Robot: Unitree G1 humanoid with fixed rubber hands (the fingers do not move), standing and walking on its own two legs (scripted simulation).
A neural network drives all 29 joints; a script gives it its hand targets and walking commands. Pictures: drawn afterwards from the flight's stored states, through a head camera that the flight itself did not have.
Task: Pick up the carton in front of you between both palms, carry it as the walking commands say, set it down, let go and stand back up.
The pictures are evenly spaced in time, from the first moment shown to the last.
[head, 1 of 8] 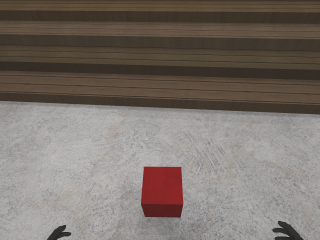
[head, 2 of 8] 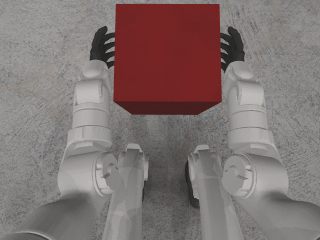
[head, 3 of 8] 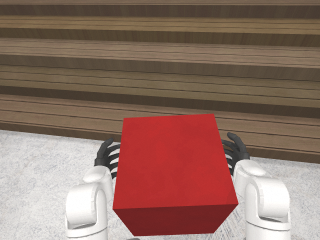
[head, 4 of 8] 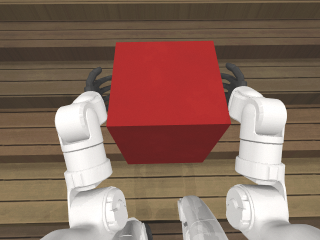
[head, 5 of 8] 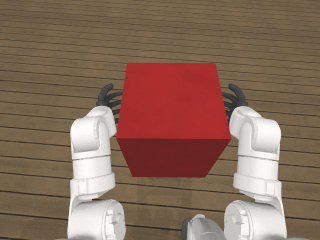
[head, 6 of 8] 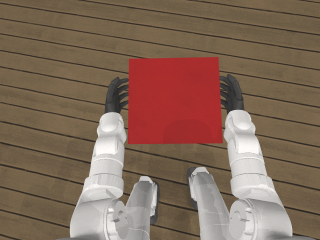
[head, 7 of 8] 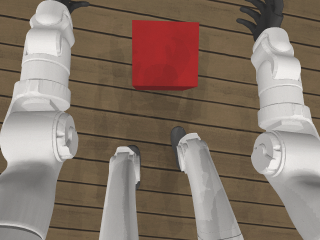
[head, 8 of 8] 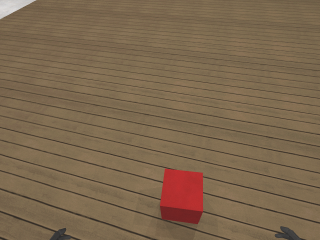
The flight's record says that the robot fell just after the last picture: no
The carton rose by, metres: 1.86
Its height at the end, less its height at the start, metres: +1.10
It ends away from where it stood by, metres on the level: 4.71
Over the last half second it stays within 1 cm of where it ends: yes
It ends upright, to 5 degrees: yes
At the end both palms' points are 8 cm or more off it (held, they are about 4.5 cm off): yes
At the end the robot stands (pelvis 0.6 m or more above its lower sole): yes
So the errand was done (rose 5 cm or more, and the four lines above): yes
